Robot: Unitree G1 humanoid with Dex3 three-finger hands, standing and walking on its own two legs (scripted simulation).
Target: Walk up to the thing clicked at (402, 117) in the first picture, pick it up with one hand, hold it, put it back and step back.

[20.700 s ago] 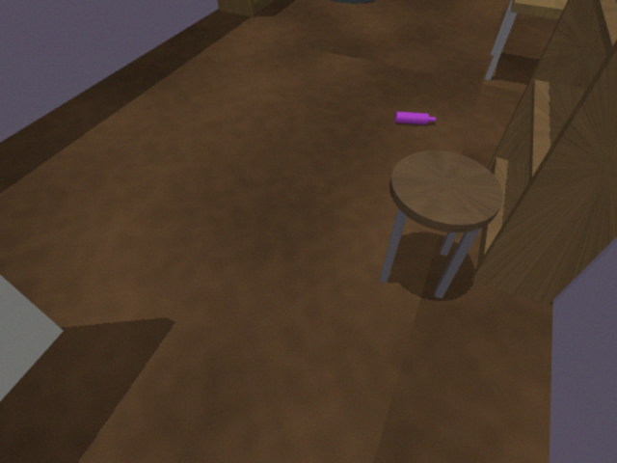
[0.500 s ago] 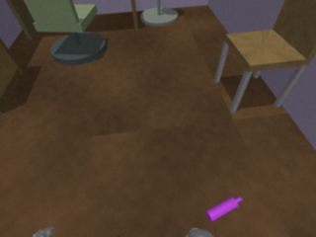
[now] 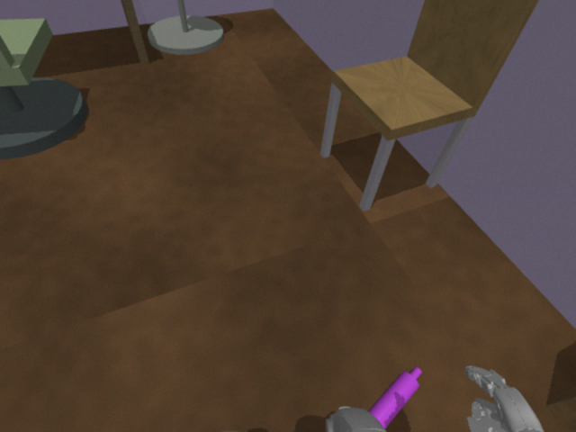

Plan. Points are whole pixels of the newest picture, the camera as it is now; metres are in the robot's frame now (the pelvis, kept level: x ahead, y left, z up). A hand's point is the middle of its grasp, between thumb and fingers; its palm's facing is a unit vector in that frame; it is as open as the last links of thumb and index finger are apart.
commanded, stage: walk up
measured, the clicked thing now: (397, 394) +0.32 -0.37 -0.74
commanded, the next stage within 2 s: none
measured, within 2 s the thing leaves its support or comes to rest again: neither
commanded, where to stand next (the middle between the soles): +0.25 +0.03 m, yaw -66 degrees
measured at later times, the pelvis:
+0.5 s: pelvis +0.18 +0.08 -0.02, yaw -21 degrees
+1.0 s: pelvis +0.20 +0.14 -0.05, yaw -47 degrees
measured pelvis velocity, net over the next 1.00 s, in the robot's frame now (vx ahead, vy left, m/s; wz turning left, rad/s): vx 0.20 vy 0.14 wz -0.81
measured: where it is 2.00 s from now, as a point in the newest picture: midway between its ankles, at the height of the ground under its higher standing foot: outside the picture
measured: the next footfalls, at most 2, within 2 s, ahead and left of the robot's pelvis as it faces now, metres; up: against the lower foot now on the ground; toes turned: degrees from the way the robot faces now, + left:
right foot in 0.32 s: +0.21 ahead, -0.09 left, +0.00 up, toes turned -20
left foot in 0.60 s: +0.43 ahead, +0.21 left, +0.00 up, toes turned -26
